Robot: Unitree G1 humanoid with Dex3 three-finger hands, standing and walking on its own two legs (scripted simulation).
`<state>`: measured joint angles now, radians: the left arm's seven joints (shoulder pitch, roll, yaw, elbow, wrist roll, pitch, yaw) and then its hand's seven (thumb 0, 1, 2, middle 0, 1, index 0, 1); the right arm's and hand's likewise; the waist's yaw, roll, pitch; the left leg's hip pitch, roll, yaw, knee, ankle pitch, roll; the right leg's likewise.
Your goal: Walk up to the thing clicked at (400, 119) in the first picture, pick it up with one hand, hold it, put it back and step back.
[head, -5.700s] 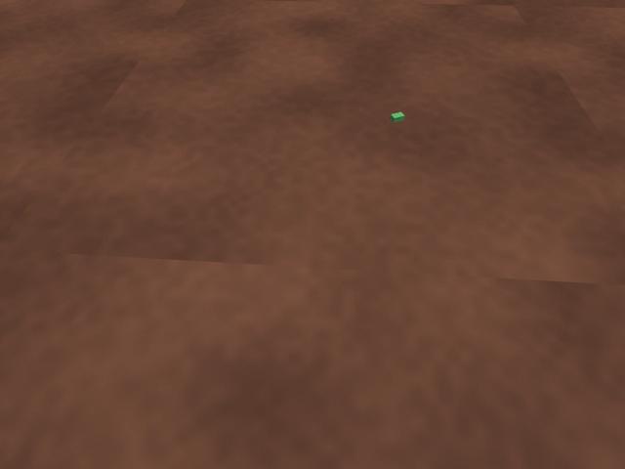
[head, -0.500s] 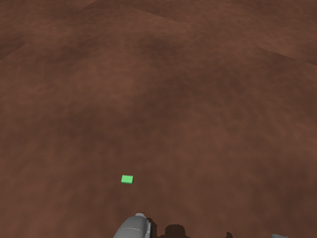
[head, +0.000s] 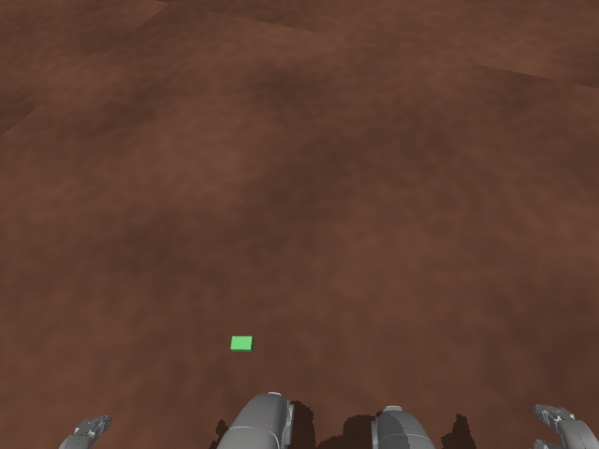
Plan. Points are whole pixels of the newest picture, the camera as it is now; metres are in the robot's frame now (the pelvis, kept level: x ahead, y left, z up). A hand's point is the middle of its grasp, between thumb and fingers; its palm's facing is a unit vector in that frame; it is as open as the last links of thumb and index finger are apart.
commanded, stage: walk up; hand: left
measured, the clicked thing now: (242, 344) +0.45 +0.28 -0.73
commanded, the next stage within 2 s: none
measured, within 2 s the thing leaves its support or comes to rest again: neither
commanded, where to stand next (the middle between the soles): +0.08 +0.06 m, yaw -1 degrees
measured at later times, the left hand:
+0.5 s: hand out of the picture +0.03 +0.32 -0.15, palm faces +0.03 -0.94 -0.35, open 7.4 cm
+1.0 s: hand out of the picture +0.12 +0.32 -0.13, palm faces -0.02 -0.94 -0.34, open 7.4 cm
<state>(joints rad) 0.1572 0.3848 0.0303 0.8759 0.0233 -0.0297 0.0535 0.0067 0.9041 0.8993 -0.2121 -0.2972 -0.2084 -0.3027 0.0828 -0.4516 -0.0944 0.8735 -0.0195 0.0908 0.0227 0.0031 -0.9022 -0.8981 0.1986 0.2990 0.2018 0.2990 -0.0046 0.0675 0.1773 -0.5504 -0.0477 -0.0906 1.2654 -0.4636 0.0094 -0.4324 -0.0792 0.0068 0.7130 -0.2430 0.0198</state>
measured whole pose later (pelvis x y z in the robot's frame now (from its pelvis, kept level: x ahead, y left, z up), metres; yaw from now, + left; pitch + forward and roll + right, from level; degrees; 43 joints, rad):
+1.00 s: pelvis +0.02 +0.06 +0.02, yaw +1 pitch -2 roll +0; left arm 0.08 0.38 0.00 1.04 0.01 0.00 -0.02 0.01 0.91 0.90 -0.21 -0.30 -0.20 -0.30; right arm 0.13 -0.37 -0.02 1.05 0.00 -0.04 0.00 0.00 -0.90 -0.90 0.20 0.30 0.20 0.30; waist -0.01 -0.02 0.08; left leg -0.16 0.01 0.02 0.56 -0.37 0.00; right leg -0.28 -0.03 0.02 0.56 -0.24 0.03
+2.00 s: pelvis +0.03 +0.04 +0.03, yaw -2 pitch -3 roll +1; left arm 0.11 0.35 0.03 1.11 0.02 0.01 -0.03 0.01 0.91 0.90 -0.21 -0.30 -0.20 -0.30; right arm 0.15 -0.35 -0.04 1.10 -0.02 -0.04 0.01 0.00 -0.90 -0.90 0.20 0.30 0.20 0.30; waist 0.00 -0.01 0.04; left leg -0.05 0.03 0.07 0.38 -0.30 0.00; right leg -0.24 0.00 0.05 0.50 -0.27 -0.01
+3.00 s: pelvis +0.02 +0.07 +0.02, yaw -5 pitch -4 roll -1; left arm 0.25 0.46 0.07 0.98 0.03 0.05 -0.05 0.01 0.91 0.90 -0.21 -0.30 -0.20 -0.30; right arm 0.27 -0.39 -0.06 0.88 -0.03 -0.06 0.01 0.00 -0.90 -0.90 0.20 0.30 0.21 0.30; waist -0.01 -0.06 0.07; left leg -0.23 0.04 0.07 0.53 -0.24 0.04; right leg -0.32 0.01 0.10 0.88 -0.47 0.00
